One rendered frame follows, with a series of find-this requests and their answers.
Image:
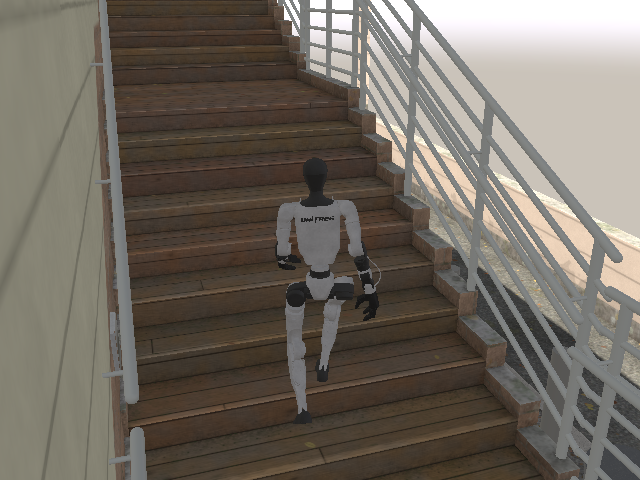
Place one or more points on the robot left forearm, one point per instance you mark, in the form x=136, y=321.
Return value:
x=280, y=259

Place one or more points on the left robot upper arm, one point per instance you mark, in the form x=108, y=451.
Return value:
x=285, y=215

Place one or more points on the right robot hand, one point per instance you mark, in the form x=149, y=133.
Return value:
x=373, y=304

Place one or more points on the right robot thigh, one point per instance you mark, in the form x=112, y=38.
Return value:
x=343, y=290

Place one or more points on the robot right forearm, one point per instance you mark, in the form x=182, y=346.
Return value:
x=364, y=271

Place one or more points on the right robot upper arm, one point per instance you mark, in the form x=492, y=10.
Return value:
x=349, y=211

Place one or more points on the humanoid robot torso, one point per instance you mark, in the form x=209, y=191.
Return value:
x=318, y=237

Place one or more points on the left robot hand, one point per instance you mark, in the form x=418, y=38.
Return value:
x=293, y=259

